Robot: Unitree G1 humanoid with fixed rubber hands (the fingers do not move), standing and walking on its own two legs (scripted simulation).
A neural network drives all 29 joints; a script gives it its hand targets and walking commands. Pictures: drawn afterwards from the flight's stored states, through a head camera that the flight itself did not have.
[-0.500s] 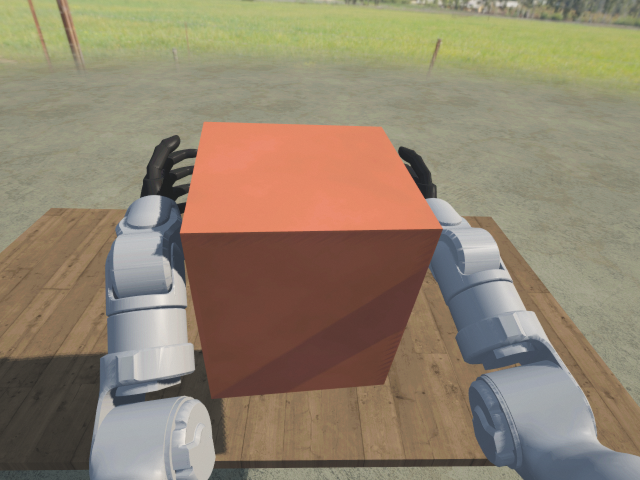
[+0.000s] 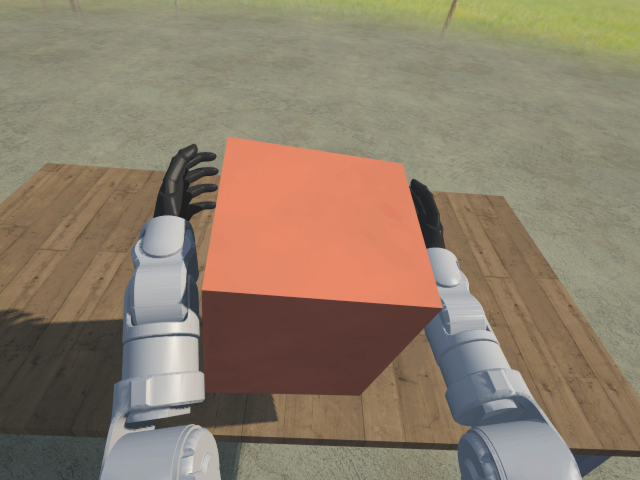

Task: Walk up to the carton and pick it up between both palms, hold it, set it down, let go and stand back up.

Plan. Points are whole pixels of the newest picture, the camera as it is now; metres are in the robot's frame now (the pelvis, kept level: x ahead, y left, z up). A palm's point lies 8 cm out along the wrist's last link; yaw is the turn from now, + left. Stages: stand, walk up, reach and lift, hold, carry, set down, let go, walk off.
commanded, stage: set down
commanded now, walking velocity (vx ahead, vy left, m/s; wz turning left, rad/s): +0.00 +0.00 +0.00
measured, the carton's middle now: (300, 280) +0.34 +0.00 +0.13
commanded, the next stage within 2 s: none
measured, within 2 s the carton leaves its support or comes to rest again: neither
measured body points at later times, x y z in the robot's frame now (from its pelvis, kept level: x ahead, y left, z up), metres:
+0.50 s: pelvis +0.00 +0.00 +0.00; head -0.03 +0.04 +0.45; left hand +0.40 +0.13 +0.19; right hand +0.37 -0.17 +0.15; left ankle +0.02 +0.12 -0.75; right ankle -0.01 -0.12 -0.75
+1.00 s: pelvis +0.00 +0.00 +0.00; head -0.01 +0.03 +0.45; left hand +0.41 +0.12 +0.14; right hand +0.37 -0.18 +0.12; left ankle +0.02 +0.12 -0.75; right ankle -0.01 -0.12 -0.75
